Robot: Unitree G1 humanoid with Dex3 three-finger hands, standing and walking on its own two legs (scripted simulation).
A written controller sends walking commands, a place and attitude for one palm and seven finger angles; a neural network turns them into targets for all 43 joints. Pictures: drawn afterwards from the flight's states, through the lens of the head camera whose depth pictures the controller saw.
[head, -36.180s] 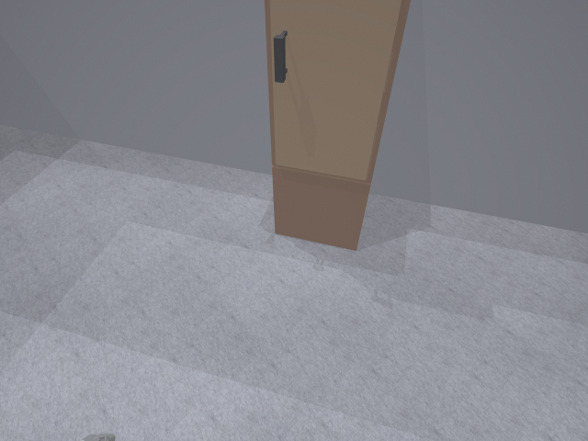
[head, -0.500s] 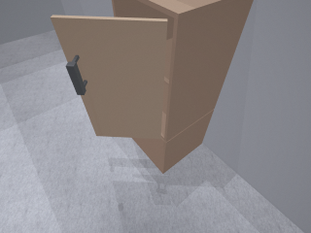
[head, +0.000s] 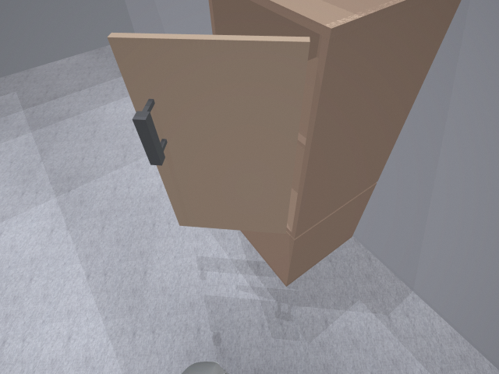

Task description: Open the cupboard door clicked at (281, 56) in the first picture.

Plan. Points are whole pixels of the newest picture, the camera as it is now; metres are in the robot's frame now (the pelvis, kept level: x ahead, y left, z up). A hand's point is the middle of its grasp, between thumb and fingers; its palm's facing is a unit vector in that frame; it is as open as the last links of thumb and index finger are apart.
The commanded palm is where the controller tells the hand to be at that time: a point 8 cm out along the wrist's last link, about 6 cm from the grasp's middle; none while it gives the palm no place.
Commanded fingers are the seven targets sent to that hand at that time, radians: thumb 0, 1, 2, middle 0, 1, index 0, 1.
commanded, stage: come to a stop and stand still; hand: left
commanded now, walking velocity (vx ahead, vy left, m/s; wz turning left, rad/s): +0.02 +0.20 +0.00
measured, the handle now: (153, 132) +0.53 +0.26 +0.07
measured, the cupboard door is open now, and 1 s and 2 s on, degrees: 48 48 48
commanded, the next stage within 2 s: look again from close up in 1.50 s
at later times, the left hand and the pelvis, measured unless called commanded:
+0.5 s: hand out of the picture +0.08 +0.23 -0.16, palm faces -0.01 -0.97 -0.26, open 7.3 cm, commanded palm none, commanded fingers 0.00 0.90 0.90 -0.20 -0.30 -0.20 -0.30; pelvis +0.01 +0.04 -0.01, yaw -2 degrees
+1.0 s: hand out of the picture +0.04 +0.19 -0.16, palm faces -0.01 -0.97 -0.23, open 7.3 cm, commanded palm none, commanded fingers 0.00 0.90 0.90 -0.20 -0.30 -0.20 -0.30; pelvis +0.02 +0.02 +0.00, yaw -1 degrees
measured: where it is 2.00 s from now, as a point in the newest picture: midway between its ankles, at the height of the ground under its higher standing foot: outside the picture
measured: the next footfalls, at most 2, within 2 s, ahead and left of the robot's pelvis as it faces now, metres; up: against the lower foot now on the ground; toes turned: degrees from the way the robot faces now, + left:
left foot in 0.12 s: +0.06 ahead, +0.17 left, +0.00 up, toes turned +0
right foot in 0.50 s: +0.05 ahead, -0.07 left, +0.00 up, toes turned -4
